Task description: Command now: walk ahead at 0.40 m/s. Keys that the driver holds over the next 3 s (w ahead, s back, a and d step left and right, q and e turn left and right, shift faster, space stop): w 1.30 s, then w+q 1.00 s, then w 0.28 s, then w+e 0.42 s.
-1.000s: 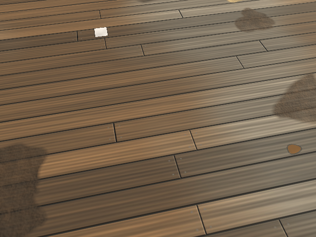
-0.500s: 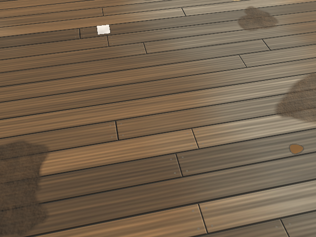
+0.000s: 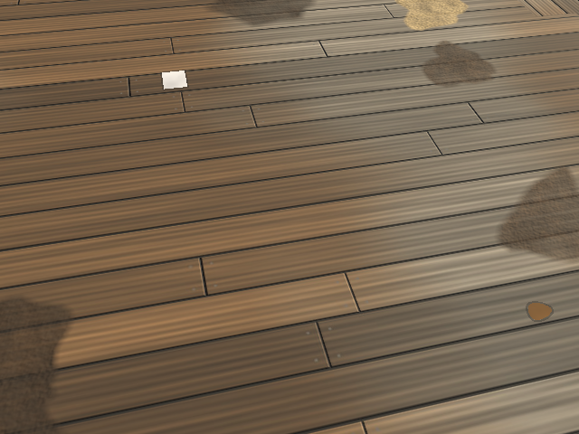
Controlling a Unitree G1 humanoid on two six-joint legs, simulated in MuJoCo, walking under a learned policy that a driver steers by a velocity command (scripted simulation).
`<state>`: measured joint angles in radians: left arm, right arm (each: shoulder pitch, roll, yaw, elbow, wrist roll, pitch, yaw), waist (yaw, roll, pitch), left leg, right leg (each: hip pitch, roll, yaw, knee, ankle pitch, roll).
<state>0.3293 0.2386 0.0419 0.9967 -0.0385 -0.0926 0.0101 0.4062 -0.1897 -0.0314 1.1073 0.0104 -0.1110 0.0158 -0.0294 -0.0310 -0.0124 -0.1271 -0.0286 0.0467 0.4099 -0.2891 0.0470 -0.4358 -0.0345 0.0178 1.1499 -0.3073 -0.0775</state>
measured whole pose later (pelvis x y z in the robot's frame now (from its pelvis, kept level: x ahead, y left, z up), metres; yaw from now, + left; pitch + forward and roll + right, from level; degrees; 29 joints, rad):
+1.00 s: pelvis +0.57 -0.01 -0.01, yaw +0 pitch +2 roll -1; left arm 0.34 0.25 0.04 1.01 -0.03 -0.09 0.00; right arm 0.12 -0.24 -0.05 0.88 0.01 -0.11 0.03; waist 0.02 -0.02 0.04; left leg -0.41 -0.01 0.06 0.52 -0.14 0.06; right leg -0.30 -0.01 0.04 1.14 -0.42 -0.05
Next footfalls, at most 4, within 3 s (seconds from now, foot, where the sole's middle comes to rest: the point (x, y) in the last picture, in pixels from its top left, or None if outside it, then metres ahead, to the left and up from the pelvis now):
0.34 right None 0.36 -0.15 -0.78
0.90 left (251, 373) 0.69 0.08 -0.78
1.44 right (338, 272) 1.00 -0.16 -0.78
2.00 left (237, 212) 1.23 0.13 -0.78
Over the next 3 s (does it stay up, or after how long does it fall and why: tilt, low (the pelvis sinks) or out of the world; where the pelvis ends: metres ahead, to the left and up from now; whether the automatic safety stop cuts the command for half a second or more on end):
stays up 1.59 0.26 -0.01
